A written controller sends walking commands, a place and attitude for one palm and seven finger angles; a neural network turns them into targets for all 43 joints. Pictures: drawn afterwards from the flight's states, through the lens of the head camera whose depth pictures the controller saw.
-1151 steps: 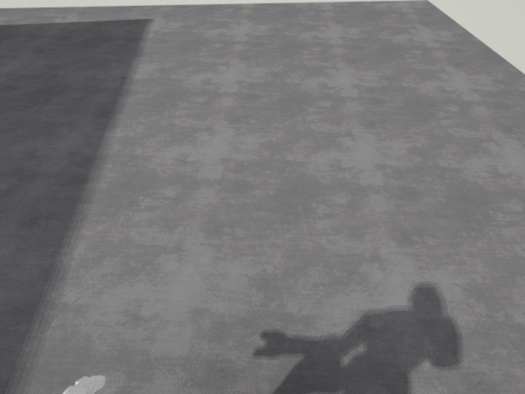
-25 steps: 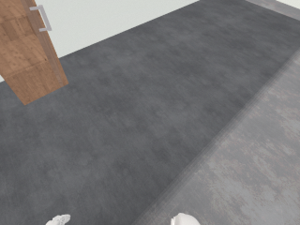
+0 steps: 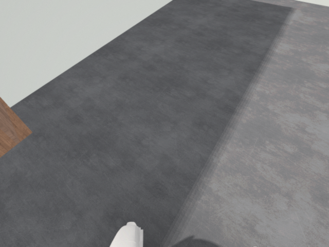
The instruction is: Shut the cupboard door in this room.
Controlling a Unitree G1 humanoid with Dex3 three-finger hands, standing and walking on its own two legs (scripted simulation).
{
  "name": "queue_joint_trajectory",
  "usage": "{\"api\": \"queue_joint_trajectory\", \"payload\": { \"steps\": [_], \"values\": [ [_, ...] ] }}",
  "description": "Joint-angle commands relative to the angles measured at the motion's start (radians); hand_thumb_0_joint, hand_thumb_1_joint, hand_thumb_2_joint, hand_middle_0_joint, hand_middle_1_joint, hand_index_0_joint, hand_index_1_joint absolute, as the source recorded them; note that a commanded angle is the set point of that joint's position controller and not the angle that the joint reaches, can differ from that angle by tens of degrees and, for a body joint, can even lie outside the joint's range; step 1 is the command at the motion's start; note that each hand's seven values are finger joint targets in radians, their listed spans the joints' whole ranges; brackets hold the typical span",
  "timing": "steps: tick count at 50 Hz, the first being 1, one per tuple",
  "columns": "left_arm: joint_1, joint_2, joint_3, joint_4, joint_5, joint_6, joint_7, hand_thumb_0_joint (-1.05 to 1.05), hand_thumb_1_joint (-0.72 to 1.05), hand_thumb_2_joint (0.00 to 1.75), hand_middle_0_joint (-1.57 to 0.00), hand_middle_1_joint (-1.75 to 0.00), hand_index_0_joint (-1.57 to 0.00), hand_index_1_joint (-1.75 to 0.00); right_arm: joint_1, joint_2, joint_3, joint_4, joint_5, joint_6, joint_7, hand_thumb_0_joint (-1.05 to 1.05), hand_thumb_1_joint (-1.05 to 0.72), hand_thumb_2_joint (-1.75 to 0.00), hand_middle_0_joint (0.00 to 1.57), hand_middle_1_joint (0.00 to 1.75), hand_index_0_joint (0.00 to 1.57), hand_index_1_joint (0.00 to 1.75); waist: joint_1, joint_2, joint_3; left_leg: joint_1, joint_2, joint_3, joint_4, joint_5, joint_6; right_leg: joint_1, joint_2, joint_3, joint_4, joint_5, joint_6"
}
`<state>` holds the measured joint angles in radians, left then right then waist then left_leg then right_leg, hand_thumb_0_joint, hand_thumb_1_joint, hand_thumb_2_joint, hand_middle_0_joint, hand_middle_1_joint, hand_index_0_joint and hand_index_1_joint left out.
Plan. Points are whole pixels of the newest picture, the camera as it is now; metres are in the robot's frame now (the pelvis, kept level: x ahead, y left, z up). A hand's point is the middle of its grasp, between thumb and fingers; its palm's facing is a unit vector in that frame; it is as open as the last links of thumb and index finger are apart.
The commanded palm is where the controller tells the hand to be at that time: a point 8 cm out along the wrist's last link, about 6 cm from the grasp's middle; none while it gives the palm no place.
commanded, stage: walk around to get in front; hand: left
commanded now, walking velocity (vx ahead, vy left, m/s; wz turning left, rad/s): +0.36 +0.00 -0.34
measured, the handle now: out of the picture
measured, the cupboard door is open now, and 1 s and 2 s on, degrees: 72 72 72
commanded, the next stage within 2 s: none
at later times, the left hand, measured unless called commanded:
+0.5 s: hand (120, 170) +0.36 +0.19 -0.16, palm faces -0.23 -0.95 -0.21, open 7.3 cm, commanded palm none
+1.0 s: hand (139, 157) +0.42 +0.13 -0.17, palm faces -0.16 -0.96 -0.22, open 7.2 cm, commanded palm none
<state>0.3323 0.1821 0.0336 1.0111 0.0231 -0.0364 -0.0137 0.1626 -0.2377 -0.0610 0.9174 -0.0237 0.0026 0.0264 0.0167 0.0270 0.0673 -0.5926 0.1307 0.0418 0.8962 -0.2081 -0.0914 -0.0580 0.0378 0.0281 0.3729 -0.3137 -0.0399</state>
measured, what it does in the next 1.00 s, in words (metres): walks ahead: left foot, then right foot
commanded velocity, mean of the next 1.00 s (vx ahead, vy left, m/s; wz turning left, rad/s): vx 0.37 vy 0.00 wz -0.14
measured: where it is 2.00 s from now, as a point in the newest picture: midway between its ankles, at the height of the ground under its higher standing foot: (196, 150)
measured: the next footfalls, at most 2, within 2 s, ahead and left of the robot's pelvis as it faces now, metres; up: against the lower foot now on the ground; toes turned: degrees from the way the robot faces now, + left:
left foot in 0.14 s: +0.20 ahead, +0.15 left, +0.00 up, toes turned +2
right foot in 0.60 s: +0.37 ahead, -0.14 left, +0.00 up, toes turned -22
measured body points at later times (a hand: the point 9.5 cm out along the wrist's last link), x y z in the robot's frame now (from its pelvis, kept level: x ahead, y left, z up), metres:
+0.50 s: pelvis +0.21 +0.03 +0.00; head +0.23 +0.02 +0.45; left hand +0.37 +0.24 -0.14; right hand +0.10 -0.20 -0.15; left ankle +0.16 +0.15 -0.74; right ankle +0.29 -0.13 -0.70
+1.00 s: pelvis +0.40 -0.06 +0.00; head +0.41 -0.07 +0.45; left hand +0.43 +0.18 -0.15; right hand +0.43 -0.31 -0.15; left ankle +0.54 +0.06 -0.70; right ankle +0.33 -0.13 -0.74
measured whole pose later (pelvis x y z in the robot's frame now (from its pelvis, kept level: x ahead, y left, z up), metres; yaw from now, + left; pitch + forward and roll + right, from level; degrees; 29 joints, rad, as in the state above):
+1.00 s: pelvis +0.40 -0.06 +0.00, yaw -13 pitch -1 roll -1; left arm 0.33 0.18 0.04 1.11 0.02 -0.07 0.01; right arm 0.16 -0.20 -0.07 1.02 -0.02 -0.01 0.03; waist 0.02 0.03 0.03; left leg -0.55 0.15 0.09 0.81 -0.17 -0.05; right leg -0.06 0.02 -0.16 0.35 -0.28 -0.05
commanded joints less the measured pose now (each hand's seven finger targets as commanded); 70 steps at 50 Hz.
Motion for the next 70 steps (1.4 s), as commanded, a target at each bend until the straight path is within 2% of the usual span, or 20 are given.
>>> {"api": "queue_joint_trajectory", "payload": {
  "steps": [1,5,7,8,10,14,26,29,30,31,32,34,37,51,55,57,58,60,64,70],
  "values": [
    [0.023,0.203,0.053,-0.038,-0.001,-0.028,0.02,0.0,0.9,0.9,-0.2,-0.3,-0.2,-0.3,-0.143,-0.049,-0.008,-0.122,0.003,-0.045,0.004,0.0,-0.9,-0.9,0.2,0.3,0.2,0.3,0.027,-0.154,0.023,0.037,-0.029,0.015,-0.168,-0.024,0.029,-0.008,-0.259,0.212,-0.1,0.33,-0.129],
    [-0.019,0.189,0.057,-0.031,-0.01,-0.025,0.019,0.0,0.9,0.9,-0.2,-0.3,-0.2,-0.3,0.133,-0.121,-0.024,-0.022,-0.003,-0.07,-0.028,0.0,-0.9,-0.9,0.2,0.3,0.2,0.3,-0.103,-0.074,-0.125,0.579,-0.065,0.032,-0.412,0.05,0.065,-0.173,-0.157,0.141,0.25,0.478,-0.058],
    [0.033,0.103,0.042,-0.056,-0.023,-0.027,0.001,0.0,0.9,0.9,-0.2,-0.3,-0.2,-0.3,0.371,-0.29,-0.055,0.036,-0.013,-0.069,-0.038,0.0,-0.9,-0.9,0.2,0.3,0.2,0.3,-0.153,0.299,-0.298,0.884,0.375,-0.496,-0.56,0.036,0.22,-0.522,0.02,-0.017,0.797,-0.271,0.011],
    [0.008,0.119,0.042,-0.055,-0.014,-0.023,0.004,0.0,0.9,0.9,-0.2,-0.3,-0.2,-0.3,0.312,-0.252,-0.046,0.036,-0.006,-0.064,-0.039,0.0,-0.9,-0.9,0.2,0.3,0.2,0.3,-0.137,0.238,-0.266,0.782,0.392,-0.512,-0.615,-0.139,0.247,-0.573,-0.033,0.03,0.915,-0.266,0.004],
    [-0.104,0.112,0.044,-0.059,-0.002,-0.012,-0.014,0.0,0.9,0.9,-0.2,-0.3,-0.2,-0.3,0.185,-0.138,-0.023,0.006,-0.008,-0.068,-0.038,0.0,-0.9,-0.9,0.2,0.3,0.2,0.3,-0.098,0.122,-0.034,0.525,0.31,-0.374,-0.68,-0.224,0.237,-0.615,-0.125,0.011,0.945,-0.105,0.011],
    [-0.044,0.054,0.039,-0.037,0.007,0.023,-0.023,0.0,0.9,0.9,-0.2,-0.3,-0.2,-0.3,0.15,-0.064,-0.008,0.033,-0.002,-0.093,-0.044,0.0,-0.9,-0.9,0.2,0.3,0.2,0.3,-0.015,0.09,-0.029,0.425,0.209,-0.087,-0.688,0.046,0.204,-0.533,-0.158,-0.025,0.833,0.026,0.038],
    [-0.302,0.036,0.025,-0.111,0.008,0.015,-0.025,0.0,0.9,0.9,-0.2,-0.3,-0.2,-0.3,0.285,-0.075,-0.021,0.142,-0.01,-0.081,-0.038,0.0,-0.9,-0.9,0.2,0.3,0.2,0.3,-0.052,0.089,0.039,0.521,0.202,0.082,-0.626,0.328,0.193,-0.412,-0.116,-0.151,0.283,0.104,0.022],
    [0.0,0.12,0.046,-0.009,0.011,-0.01,-0.012,0.0,0.9,0.9,-0.2,-0.3,-0.2,-0.3,0.268,-0.083,-0.017,0.152,0.002,-0.075,-0.033,0.0,-0.9,-0.9,0.2,0.3,0.2,0.3,0.096,-0.012,-0.131,0.421,0.122,0.163,-0.216,0.503,0.125,0.057,-0.072,-0.166,0.121,0.154,-0.023],
    [0.153,0.232,0.076,0.039,0.015,-0.023,0.003,0.0,0.9,0.9,-0.2,-0.3,-0.2,-0.3,0.28,-0.021,-0.002,0.135,0.014,-0.079,-0.023,0.0,-0.9,-0.9,0.2,0.3,0.2,0.3,0.149,-0.235,-0.251,0.162,0.03,0.211,0.092,0.102,0.083,0.316,-0.329,0.134,0.08,0.161,-0.091],
    [0.195,0.307,0.086,0.054,-0.008,-0.022,0.009,0.0,0.9,0.9,-0.2,-0.3,-0.2,-0.3,0.253,-0.007,0.004,0.097,0.021,-0.073,-0.026,0.0,-0.9,-0.9,0.2,0.3,0.2,0.3,0.127,-0.318,-0.27,-0.014,-0.072,0.116,0.329,-0.373,0.066,0.349,-0.5,0.441,-0.026,0.277,-0.181],
    [0.13,0.3,0.086,0.039,-0.017,-0.021,0.012,0.0,0.9,0.9,-0.2,-0.3,-0.2,-0.3,0.193,-0.026,-0.004,0.103,0.022,-0.065,-0.028,0.0,-0.9,-0.9,0.2,0.3,0.2,0.3,0.126,-0.252,-0.242,-0.038,-0.031,-0.007,0.431,-0.331,0.077,0.244,-0.497,0.434,-0.068,0.205,-0.176],
    [-0.041,0.198,0.058,-0.002,-0.019,-0.021,0.016,0.0,0.9,0.9,-0.2,-0.3,-0.2,-0.3,0.149,-0.014,-0.012,0.114,0.01,-0.058,-0.026,0.0,-0.9,-0.9,0.2,0.3,0.2,0.3,0.049,-0.05,-0.065,-0.047,0.042,-0.037,0.416,-0.145,0.081,0.011,-0.423,0.266,-0.116,0.047,-0.134],
    [-0.09,0.115,0.034,-0.001,-0.009,-0.038,0.019,0.0,0.9,0.9,-0.2,-0.3,-0.2,-0.3,0.236,0.027,-0.007,0.151,-0.004,-0.029,-0.021,0.0,-0.9,-0.9,0.2,0.3,0.2,0.3,-0.027,-0.122,-0.032,0.053,0.049,-0.003,0.295,-0.056,0.055,-0.156,-0.322,0.066,-0.163,0.146,-0.087],
    [0.066,0.138,0.029,0.084,-0.002,-0.054,0.027,0.0,0.9,0.9,-0.2,-0.3,-0.2,-0.3,-0.107,0.013,0.003,0.011,0.0,-0.044,0.015,0.0,-0.9,-0.9,0.2,0.3,0.2,0.3,0.028,-0.111,0.053,0.048,0.005,0.062,-0.216,0.011,0.072,0.017,-0.334,0.002,-0.161,0.311,-0.11],
    [0.048,0.14,0.029,0.094,-0.007,-0.045,0.025,0.0,0.9,0.9,-0.2,-0.3,-0.2,-0.3,0.116,-0.048,-0.011,0.076,-0.01,-0.063,-0.007,0.0,-0.9,-0.9,0.2,0.3,0.2,0.3,-0.092,-0.03,-0.061,0.476,-0.062,0.113,-0.394,0.025,0.114,-0.084,-0.259,-0.098,0.191,0.544,-0.054],
    [0.069,0.058,0.014,0.049,-0.019,-0.049,0.006,0.0,0.9,0.9,-0.2,-0.3,-0.2,-0.3,0.38,-0.24,-0.055,0.145,-0.015,-0.068,-0.026,0.0,-0.9,-0.9,0.2,0.3,0.2,0.3,-0.158,0.326,-0.24,0.875,0.34,-0.418,-0.556,0.086,0.268,-0.501,-0.053,-0.168,0.741,-0.23,0.029],
    [0.024,0.078,0.017,0.037,-0.01,-0.044,0.015,0.0,0.9,0.9,-0.2,-0.3,-0.2,-0.3,0.355,-0.219,-0.051,0.151,-0.003,-0.062,-0.033,0.0,-0.9,-0.9,0.2,0.3,0.2,0.3,-0.151,0.256,-0.247,0.824,0.364,-0.443,-0.606,-0.019,0.288,-0.563,-0.082,-0.063,0.87,-0.263,0.017],
    [-0.069,0.064,0.023,0.035,-0.004,-0.032,0.002,0.0,0.9,0.9,-0.2,-0.3,-0.2,-0.3,0.209,-0.123,-0.031,0.103,-0.001,-0.065,-0.034,0.0,-0.9,-0.9,0.2,0.3,0.2,0.3,-0.103,0.101,-0.048,0.562,0.311,-0.323,-0.677,-0.153,0.265,-0.602,-0.164,-0.036,0.914,-0.111,0.022],
    [0.013,0.009,0.023,0.059,0.008,0.006,-0.004,0.0,0.9,0.9,-0.2,-0.3,-0.2,-0.3,0.156,-0.034,-0.01,0.109,0.003,-0.089,-0.04,0.0,-0.9,-0.9,0.2,0.3,0.2,0.3,-0.012,0.068,-0.01,0.402,0.191,-0.076,-0.722,-0.008,0.206,-0.498,-0.185,-0.054,0.817,0.042,0.048],
    [-0.125,0.009,0.033,-0.02,0.007,0.024,-0.013,0.0,0.9,0.9,-0.2,-0.3,-0.2,-0.3,0.21,-0.033,-0.022,0.13,0.004,-0.096,-0.041,0.0,-0.9,-0.9,0.2,0.3,0.2,0.3,-0.015,0.048,0.042,0.441,0.184,0.0,-0.759,0.05,0.238,-0.581,-0.214,-0.069,0.603,0.155,0.082]
  ]
}}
